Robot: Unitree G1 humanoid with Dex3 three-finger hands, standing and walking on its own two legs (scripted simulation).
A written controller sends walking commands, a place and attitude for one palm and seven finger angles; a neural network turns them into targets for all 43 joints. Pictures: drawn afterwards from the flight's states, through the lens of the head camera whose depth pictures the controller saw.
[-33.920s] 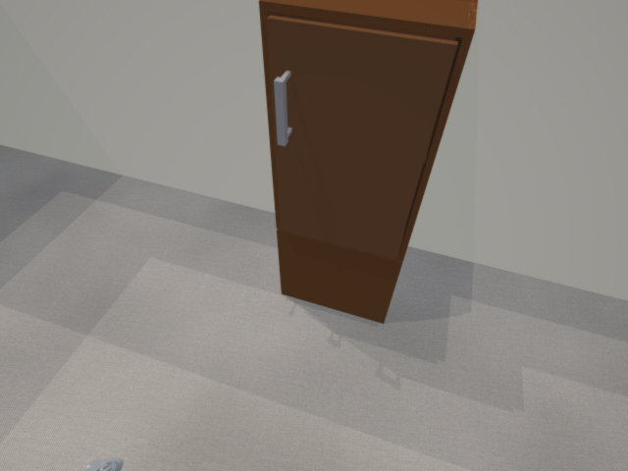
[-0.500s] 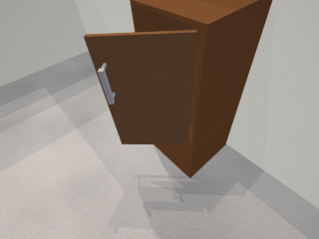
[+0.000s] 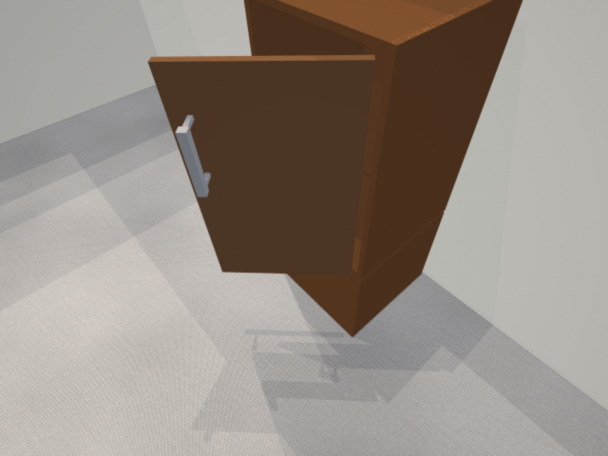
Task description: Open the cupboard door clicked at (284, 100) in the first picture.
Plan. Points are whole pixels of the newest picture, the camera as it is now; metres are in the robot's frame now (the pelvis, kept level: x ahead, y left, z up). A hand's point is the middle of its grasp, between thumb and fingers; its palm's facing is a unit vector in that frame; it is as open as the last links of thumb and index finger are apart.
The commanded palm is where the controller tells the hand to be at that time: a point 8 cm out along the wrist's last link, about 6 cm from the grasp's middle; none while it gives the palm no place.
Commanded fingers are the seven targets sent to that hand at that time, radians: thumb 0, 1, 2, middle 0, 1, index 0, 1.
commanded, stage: look again from close up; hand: left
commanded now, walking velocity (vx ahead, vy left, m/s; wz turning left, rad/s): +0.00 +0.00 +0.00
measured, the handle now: (196, 157) +0.60 +0.23 +0.05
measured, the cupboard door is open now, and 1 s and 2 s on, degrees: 46 46 46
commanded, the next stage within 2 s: shuffle to correct the standing spot in 0.22 s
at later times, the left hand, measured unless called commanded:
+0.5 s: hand out of the picture +0.01 +0.18 -0.18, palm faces +0.06 -0.98 -0.19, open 7.4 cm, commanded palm none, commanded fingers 0.00 0.90 0.90 -0.20 -0.30 -0.20 -0.30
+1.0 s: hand out of the picture +0.06 +0.21 -0.18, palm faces +0.03 -0.97 -0.22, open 7.3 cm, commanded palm none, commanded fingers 0.00 0.90 0.90 -0.20 -0.30 -0.20 -0.30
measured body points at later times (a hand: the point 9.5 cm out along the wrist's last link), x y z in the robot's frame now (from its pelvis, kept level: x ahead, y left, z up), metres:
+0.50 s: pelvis +0.02 +0.01 +0.00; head +0.03 +0.00 +0.45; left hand +0.01 +0.23 -0.16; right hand +0.00 -0.20 -0.17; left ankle -0.04 +0.13 -0.74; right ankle +0.03 -0.07 -0.74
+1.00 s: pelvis +0.04 +0.03 -0.01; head +0.07 +0.02 +0.44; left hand +0.06 +0.26 -0.16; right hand +0.02 -0.16 -0.17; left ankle -0.04 +0.13 -0.74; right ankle +0.03 -0.07 -0.74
